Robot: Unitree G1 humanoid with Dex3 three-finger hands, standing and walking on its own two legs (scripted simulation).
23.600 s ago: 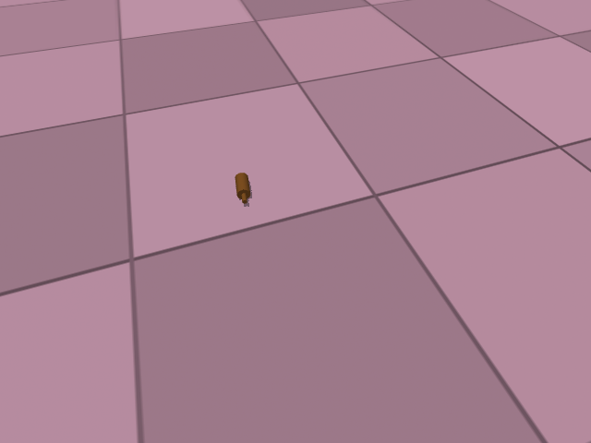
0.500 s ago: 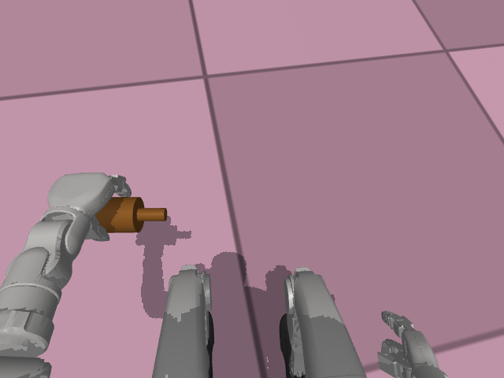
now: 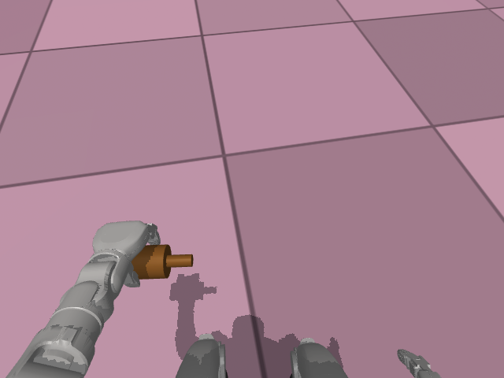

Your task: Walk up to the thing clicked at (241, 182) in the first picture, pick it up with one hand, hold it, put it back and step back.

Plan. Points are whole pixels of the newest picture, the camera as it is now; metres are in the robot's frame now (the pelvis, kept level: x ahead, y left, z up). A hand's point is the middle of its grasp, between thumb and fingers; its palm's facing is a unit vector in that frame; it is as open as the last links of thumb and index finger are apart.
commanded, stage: lift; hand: left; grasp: from above
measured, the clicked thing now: (148, 261) +0.34 +0.22 -0.11
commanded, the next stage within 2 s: hold in 0.22 s
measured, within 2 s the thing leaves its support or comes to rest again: neither
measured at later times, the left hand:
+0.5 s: hand (130, 239) +0.34 +0.22 -0.01, palm faces -0.45 -0.04 -0.89, open 9.1 cm
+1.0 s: hand (130, 229) +0.34 +0.21 +0.02, palm faces -0.46 -0.04 -0.89, open 9.0 cm
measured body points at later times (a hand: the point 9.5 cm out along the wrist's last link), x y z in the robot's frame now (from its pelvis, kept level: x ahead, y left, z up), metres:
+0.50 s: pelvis +0.03 +0.00 +0.05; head +0.07 -0.01 +0.50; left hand +0.36 +0.22 +0.04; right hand +0.14 -0.27 -0.07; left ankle +0.06 +0.12 -0.66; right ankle +0.04 -0.14 -0.66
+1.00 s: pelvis +0.04 -0.01 +0.07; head +0.06 -0.02 +0.52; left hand +0.36 +0.21 +0.07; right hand +0.17 -0.27 -0.05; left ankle +0.06 +0.12 -0.66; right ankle +0.04 -0.14 -0.66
